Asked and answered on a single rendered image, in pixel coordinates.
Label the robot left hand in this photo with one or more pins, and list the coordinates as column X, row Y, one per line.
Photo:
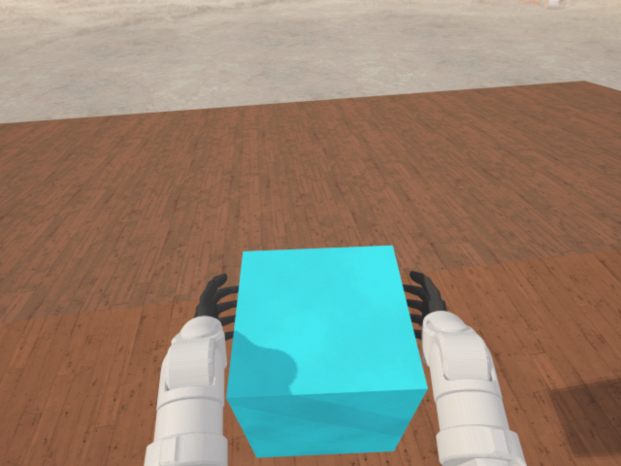
column 211, row 295

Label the robot right forearm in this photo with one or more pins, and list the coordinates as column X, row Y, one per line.
column 472, row 418

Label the carton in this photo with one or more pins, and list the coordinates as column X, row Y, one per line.
column 324, row 358

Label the robot right hand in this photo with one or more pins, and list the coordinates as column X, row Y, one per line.
column 430, row 296

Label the robot left forearm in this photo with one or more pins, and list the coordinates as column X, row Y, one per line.
column 189, row 420

